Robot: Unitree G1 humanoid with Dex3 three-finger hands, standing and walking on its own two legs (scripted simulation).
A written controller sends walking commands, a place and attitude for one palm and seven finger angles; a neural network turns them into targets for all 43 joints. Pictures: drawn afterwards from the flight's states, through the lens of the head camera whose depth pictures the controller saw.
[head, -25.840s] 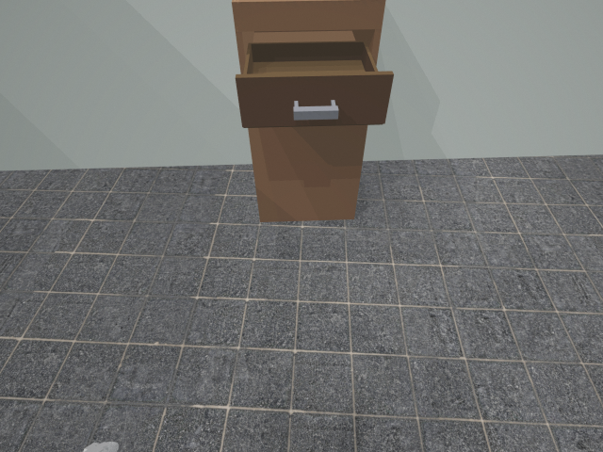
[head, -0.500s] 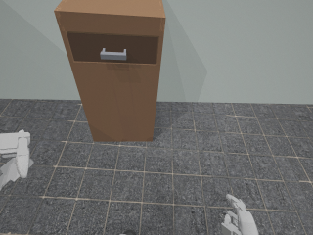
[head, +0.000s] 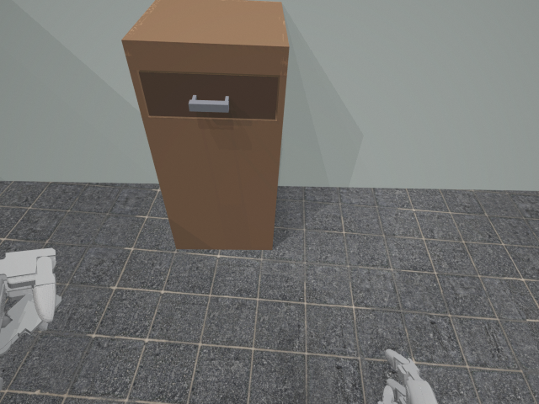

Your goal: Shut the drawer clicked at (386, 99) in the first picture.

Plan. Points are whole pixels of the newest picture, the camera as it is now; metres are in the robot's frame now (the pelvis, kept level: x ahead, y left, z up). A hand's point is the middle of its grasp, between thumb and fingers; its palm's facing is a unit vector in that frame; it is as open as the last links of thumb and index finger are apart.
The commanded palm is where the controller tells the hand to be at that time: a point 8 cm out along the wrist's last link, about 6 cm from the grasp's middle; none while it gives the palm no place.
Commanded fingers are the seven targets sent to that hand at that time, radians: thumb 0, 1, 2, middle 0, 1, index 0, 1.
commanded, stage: stop stepping back and stand still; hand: left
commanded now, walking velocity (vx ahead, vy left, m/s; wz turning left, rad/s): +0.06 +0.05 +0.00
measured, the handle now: (210, 102) +0.91 +0.20 +0.00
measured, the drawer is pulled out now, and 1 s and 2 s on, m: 0.00 0.00 0.00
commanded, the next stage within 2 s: let the arm hang, fingers relaxed in 0.16 s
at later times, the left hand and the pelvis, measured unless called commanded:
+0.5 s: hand out of the picture +0.12 +0.20 -0.15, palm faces +0.01 -0.97 -0.23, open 3.0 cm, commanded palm none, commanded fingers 0.00 0.90 0.90 -0.88 -1.04 -0.88 -1.04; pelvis +0.00 +0.01 -0.01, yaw +3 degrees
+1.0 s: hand out of the picture -0.04 +0.20 -0.17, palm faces +0.07 -0.97 -0.24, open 6.8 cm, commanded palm none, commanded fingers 0.00 0.90 0.90 -0.20 -0.30 -0.20 -0.30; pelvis +0.00 +0.01 +0.01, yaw +2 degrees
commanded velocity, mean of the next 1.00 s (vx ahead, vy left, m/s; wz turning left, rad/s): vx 0.00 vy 0.00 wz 0.00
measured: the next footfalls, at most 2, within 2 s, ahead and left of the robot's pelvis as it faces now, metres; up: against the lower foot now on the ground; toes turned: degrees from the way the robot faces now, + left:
none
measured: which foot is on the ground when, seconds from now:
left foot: down 0.00-1.00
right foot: down 0.00-1.00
